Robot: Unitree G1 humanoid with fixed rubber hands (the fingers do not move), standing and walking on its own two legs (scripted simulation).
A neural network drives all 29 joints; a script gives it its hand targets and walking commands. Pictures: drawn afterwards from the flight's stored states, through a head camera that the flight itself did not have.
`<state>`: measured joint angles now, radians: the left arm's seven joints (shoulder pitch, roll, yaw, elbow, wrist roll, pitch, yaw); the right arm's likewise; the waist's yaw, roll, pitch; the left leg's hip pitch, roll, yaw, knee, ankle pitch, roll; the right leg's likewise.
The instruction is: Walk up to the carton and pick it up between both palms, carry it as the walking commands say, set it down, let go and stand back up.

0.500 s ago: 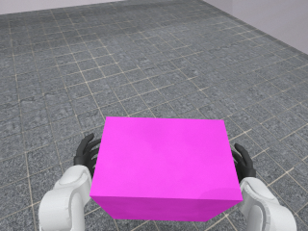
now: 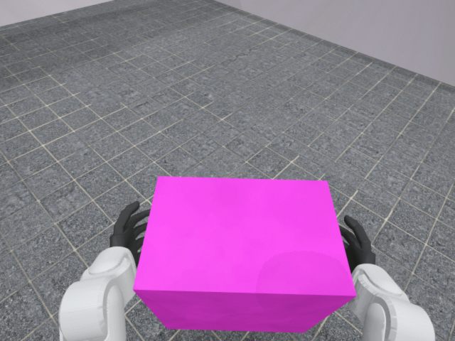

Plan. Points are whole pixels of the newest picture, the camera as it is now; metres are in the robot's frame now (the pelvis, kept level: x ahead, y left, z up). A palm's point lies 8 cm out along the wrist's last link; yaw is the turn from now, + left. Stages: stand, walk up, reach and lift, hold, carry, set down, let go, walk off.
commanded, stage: carry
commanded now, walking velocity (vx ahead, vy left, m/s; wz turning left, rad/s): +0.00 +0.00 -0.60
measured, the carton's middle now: (238, 262) +0.25 +0.00 +0.02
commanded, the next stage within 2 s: none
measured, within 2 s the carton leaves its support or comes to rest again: neither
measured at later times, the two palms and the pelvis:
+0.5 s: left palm (164, 260) +0.22 +0.11 +0.08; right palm out of the picture +0.12 -0.22 +0.09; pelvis -0.05 +0.00 +0.01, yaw -17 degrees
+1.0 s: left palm (227, 289) +0.19 +0.02 +0.08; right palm out of the picture -0.01 -0.27 +0.08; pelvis -0.10 -0.01 +0.00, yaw -33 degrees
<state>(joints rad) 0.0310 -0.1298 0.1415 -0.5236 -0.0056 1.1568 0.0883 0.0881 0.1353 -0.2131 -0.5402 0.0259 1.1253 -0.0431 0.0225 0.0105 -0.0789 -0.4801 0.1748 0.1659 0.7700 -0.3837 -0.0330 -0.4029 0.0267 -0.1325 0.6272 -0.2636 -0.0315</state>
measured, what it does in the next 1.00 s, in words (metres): steps on the spot, turning right: left foot, then right foot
